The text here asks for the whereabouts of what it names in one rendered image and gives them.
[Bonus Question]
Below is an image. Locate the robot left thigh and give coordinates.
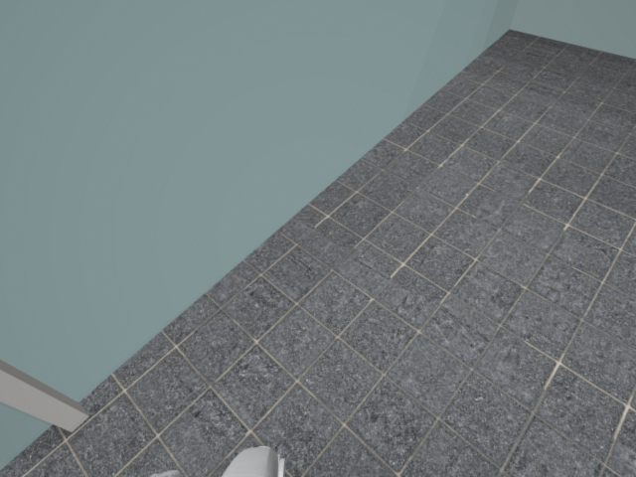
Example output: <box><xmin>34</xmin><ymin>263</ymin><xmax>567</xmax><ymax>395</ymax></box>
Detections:
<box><xmin>222</xmin><ymin>447</ymin><xmax>285</xmax><ymax>477</ymax></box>

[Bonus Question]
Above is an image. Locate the panel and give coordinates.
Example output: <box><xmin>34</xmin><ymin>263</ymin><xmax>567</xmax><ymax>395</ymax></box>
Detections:
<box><xmin>0</xmin><ymin>360</ymin><xmax>89</xmax><ymax>432</ymax></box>

